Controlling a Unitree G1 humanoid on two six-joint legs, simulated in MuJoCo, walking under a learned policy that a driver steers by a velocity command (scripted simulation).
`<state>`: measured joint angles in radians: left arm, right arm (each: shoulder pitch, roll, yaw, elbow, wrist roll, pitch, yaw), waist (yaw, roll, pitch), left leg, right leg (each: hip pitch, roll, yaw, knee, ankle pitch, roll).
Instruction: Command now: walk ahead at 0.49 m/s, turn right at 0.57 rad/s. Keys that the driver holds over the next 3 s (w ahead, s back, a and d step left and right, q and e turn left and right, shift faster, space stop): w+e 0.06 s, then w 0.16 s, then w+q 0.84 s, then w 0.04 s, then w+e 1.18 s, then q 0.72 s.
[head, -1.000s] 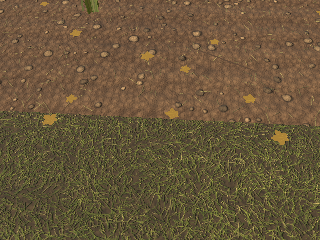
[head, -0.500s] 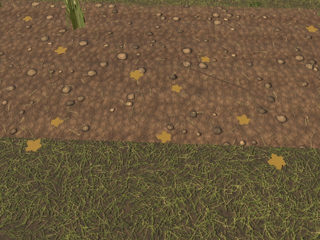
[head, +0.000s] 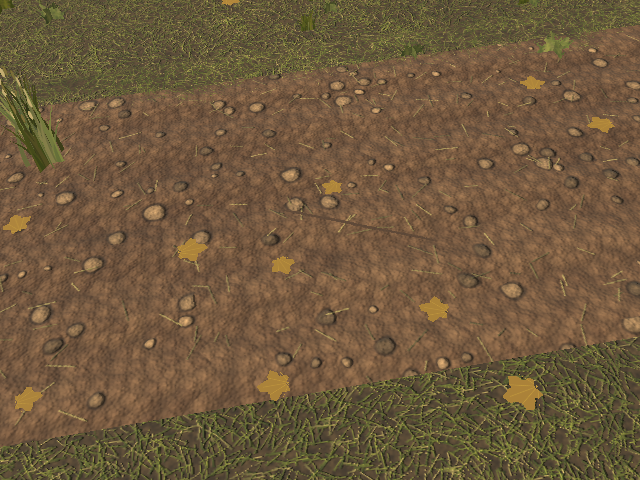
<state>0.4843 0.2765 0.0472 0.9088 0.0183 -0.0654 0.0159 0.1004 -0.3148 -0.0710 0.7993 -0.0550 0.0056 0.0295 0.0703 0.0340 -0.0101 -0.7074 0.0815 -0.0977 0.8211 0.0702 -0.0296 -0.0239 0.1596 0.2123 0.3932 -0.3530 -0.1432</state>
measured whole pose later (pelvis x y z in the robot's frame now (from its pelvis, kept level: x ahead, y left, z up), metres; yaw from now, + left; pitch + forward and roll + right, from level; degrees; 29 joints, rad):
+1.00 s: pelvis +0.57 +0.09 -0.18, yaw +14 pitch +1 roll -1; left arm 0.35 0.26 0.06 0.93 0.02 -0.09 0.02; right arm 0.18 -0.30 -0.09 0.82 -0.04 0.00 0.04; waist 0.03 0.05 0.03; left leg -0.66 0.06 -0.03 0.97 -0.17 0.02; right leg -0.08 0.02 -0.13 0.29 -0.23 -0.04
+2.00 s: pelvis +1.04 +0.22 -0.18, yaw -4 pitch +0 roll +0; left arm 0.32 0.26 0.07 0.91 0.00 -0.04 -0.01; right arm 0.14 -0.25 -0.04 0.80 -0.05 -0.04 0.01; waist 0.02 0.03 0.06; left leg -0.60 0.12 -0.04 1.04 -0.25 -0.04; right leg -0.16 0.15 0.02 0.34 -0.18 -0.15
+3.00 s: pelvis +1.33 +0.21 -0.18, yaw +1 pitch +0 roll +1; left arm 0.19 0.24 0.02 0.77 0.02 0.00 0.05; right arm 0.23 -0.32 -0.09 0.79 -0.02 0.08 0.02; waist -0.01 0.05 0.06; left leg -0.45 -0.04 -0.03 1.06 -0.43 -0.04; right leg -0.23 -0.02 -0.09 0.41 -0.18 -0.05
